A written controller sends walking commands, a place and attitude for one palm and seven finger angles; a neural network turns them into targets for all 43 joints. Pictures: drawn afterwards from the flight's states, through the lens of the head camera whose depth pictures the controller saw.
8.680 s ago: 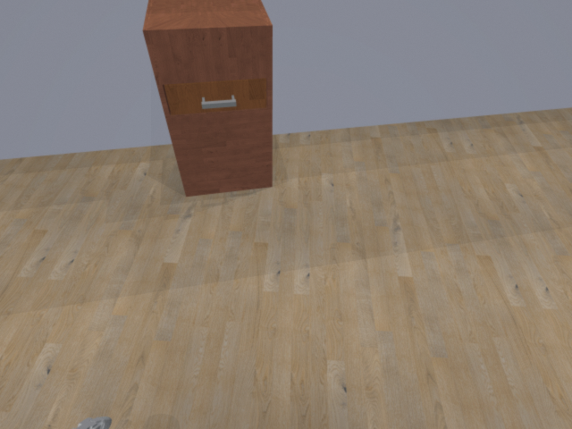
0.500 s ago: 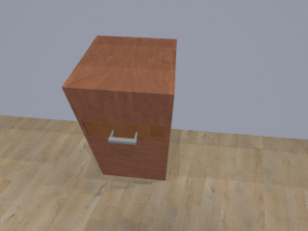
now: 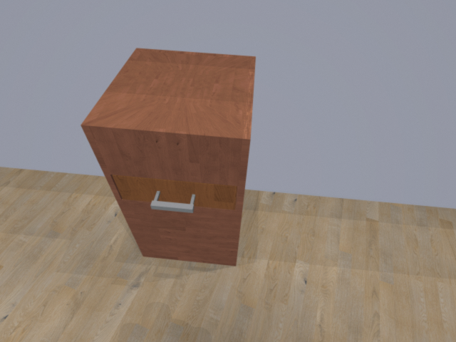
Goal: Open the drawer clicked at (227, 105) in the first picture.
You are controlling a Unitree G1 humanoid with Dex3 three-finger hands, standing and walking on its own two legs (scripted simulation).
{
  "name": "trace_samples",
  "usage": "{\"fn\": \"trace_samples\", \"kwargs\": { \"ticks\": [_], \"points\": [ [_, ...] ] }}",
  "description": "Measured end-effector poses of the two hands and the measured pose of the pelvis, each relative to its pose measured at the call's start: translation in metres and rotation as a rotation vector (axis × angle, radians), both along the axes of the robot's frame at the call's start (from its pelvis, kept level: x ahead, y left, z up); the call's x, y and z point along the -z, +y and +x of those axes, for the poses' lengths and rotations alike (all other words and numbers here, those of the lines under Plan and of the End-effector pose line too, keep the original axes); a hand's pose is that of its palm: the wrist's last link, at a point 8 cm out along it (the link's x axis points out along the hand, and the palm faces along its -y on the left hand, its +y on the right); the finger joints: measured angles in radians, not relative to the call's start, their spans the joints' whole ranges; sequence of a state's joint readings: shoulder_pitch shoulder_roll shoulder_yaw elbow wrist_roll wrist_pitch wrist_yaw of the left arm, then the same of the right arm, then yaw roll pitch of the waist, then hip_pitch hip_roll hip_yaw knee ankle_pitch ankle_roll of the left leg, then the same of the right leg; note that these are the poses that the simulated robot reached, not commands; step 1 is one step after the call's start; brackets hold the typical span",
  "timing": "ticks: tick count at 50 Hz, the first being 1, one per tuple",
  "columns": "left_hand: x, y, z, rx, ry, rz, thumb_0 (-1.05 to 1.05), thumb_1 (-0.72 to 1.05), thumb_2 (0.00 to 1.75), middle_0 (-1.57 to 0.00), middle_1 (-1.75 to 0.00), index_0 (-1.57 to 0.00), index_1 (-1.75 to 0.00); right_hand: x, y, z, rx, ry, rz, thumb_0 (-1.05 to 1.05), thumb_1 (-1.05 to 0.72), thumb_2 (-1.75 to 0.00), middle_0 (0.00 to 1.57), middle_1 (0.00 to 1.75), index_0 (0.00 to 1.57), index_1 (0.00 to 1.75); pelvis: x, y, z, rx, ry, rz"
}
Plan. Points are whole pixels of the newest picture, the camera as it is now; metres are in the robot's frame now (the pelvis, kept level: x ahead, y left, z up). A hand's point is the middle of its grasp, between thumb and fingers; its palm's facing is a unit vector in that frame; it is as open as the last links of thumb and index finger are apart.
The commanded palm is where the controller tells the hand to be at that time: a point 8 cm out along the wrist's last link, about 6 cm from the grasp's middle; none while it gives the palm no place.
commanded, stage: look again from close up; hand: left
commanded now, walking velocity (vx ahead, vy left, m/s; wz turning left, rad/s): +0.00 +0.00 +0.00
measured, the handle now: (174, 201) +0.56 +0.20 -0.25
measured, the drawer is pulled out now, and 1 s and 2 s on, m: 0.00 0.00 0.00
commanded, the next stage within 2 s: raise the hand with hooked fingers in 0.46 s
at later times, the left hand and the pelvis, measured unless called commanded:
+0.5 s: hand out of the picture +0.05 +0.20 -0.18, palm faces +0.00 -0.98 -0.19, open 7.3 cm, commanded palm none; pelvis +0.03 +0.02 +0.00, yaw -1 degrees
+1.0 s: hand (123, 312) +0.19 +0.20 -0.07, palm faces -0.05 -0.16 -0.99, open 8.6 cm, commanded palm +0.18 +0.24 -0.01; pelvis +0.00 +0.00 -0.05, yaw -2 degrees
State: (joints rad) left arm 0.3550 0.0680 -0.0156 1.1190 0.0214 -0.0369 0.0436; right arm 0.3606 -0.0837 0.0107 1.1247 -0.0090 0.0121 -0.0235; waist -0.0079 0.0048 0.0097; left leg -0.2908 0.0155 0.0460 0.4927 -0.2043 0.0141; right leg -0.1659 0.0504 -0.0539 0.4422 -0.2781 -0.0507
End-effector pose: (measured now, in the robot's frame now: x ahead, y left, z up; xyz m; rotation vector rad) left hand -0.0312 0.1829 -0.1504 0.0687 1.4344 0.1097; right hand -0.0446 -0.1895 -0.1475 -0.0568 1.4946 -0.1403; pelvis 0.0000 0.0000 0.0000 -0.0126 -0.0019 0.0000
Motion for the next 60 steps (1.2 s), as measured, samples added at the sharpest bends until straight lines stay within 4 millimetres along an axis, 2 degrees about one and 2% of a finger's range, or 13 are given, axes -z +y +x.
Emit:
{"fn": "trace_samples", "kwargs": {
  "ticks": [11,17,22,29,31,35,38,41,44,47,52,56,60],
  "points": [
    [-0.001,0.047,0.052,0.035,-0.101,0.088,0.0,0.92,0.9,-0.2,-0.3,-0.2,-0.3,0.005,-0.006,0.048,-0.024,-0.124,-0.042,0.02,-0.93,-0.9,0.19,0.3,0.2,0.29,0.006,0.014,0.021,0.001,-0.009,0.002],
    [-0.005,0.061,0.075,0.047,-0.139,0.106,0.0,0.92,0.9,-0.2,-0.3,-0.2,-0.3,0.001,-0.009,0.065,-0.042,-0.144,-0.065,0.02,-0.93,-0.9,0.19,0.3,0.2,0.29,0.004,0.019,0.029,0.009,-0.013,0.01],
    [-0.004,0.064,0.078,0.055,-0.126,0.094,0.0,0.91,0.9,-0.2,-0.3,-0.2,-0.3,-0.003,-0.01,0.076,-0.049,-0.155,-0.08,0.01,-0.93,-0.9,0.19,0.3,0.2,0.29,0.003,0.022,0.032,0.015,-0.014,0.012],
    [-0.001,0.061,0.067,0.052,-0.079,0.075,0.0,0.91,0.9,-0.2,-0.3,-0.2,-0.3,-0.006,-0.009,0.082,-0.057,-0.149,-0.09,0.01,-0.92,-0.9,0.19,0.3,0.2,0.29,0.002,0.026,0.035,0.015,-0.011,0.008],
    [-0.019,0.068,0.088,0.151,-0.187,0.143,0.01,0.92,0.89,-0.21,-0.3,-0.2,-0.3,-0.012,-0.012,0.091,-0.056,-0.237,-0.11,0.01,-0.93,-0.9,0.2,0.3,0.2,0.29,0.003,0.027,0.031,0.025,0.003,0.013],
    [-0.094,0.08,0.16,0.361,-0.589,0.427,0.03,0.91,0.88,-0.21,-0.32,-0.21,-0.32,-0.022,-0.021,0.127,-0.048,-0.525,-0.143,0.02,-0.92,-0.9,0.2,0.3,0.2,0.29,0.008,0.026,0.021,0.009,0.029,0.048],
    [-0.139,0.075,0.208,0.588,-0.82,0.701,0.02,0.86,0.87,-0.21,-0.35,-0.21,-0.34,-0.022,-0.03,0.162,-0.106,-0.665,-0.141,0.02,-0.92,-0.9,0.2,0.3,0.2,0.29,0.019,0.025,0.01,-0.006,0.062,0.05],
    [-0.162,0.06,0.233,0.78,-0.956,0.935,0.01,0.8,0.84,-0.21,-0.38,-0.21,-0.38,-0.027,-0.037,0.197,-0.129,-0.751,-0.138,0.02,-0.91,-0.9,0.2,0.3,0.2,0.29,0.028,0.022,0.005,0.026,0.104,0.045],
    [-0.157,0.04,0.234,0.915,-1.008,1.013,0.01,0.74,0.82,-0.21,-0.42,-0.21,-0.41,-0.038,-0.043,0.228,-0.146,-0.795,-0.127,0.01,-0.91,-0.9,0.2,0.3,0.2,0.29,0.035,0.016,0.003,0.054,0.134,0.054],
    [-0.142,0.026,0.218,0.992,-1.007,1.027,0.0,0.67,0.79,-0.22,-0.46,-0.22,-0.46,-0.047,-0.044,0.253,-0.198,-0.81,-0.124,0.01,-0.91,-0.9,0.2,0.3,0.2,0.29,0.04,0.008,0.003,0.054,0.154,0.059],
    [-0.132,0.034,0.194,1.044,-0.96,1.119,0.0,0.54,0.74,-0.24,-0.54,-0.24,-0.53,-0.048,-0.037,0.287,-0.305,-0.802,-0.118,0.01,-0.91,-0.9,0.19,0.3,0.2,0.29,0.049,-0.003,0.006,0.027,0.175,0.05],
    [-0.144,0.053,0.203,1.007,-0.952,1.217,0.0,0.44,0.7,-0.26,-0.6,-0.26,-0.59,-0.037,-0.027,0.3,-0.337,-0.791,-0.087,0.01,-0.91,-0.9,0.19,0.3,0.2,0.29,0.055,-0.01,0.008,-0.005,0.175,0.035],
    [-0.163,0.059,0.227,0.952,-0.951,1.252,0.0,0.34,0.66,-0.27,-0.66,-0.27,-0.65,-0.026,-0.017,0.298,-0.322,-0.756,-0.038,0.01,-0.91,-0.9,0.19,0.3,0.2,0.29,0.052,-0.012,0.012,-0.018,0.166,0.029]
  ]
}}
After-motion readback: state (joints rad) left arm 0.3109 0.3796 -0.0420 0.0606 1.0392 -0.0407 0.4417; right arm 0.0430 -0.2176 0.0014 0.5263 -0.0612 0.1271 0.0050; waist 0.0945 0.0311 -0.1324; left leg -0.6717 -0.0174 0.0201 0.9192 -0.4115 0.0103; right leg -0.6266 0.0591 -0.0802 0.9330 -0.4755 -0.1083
